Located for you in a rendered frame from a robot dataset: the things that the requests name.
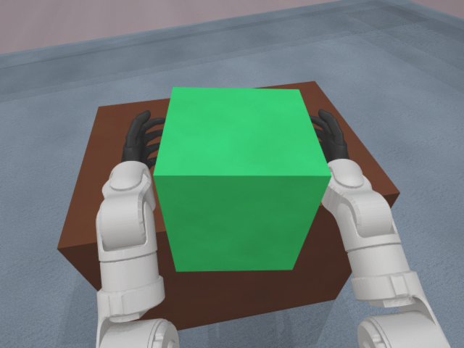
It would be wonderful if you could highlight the right robot forearm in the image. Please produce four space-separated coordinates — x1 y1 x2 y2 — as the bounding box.
321 159 451 348

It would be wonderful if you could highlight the carton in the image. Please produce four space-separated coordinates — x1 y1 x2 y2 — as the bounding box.
153 87 332 272

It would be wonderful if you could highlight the pedestal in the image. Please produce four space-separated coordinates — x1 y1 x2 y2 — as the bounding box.
57 81 400 331

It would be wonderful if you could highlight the right robot hand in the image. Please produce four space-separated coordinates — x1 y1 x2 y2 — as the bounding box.
309 109 349 164

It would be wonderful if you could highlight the left robot forearm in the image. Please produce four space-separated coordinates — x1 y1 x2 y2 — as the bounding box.
96 161 165 348

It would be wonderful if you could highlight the robot left upper arm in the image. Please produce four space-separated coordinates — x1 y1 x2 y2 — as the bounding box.
100 318 180 348

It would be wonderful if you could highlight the left robot hand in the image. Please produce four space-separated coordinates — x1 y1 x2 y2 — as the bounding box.
121 110 166 170

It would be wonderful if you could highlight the robot right upper arm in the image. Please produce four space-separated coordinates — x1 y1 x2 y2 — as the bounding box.
357 310 449 348

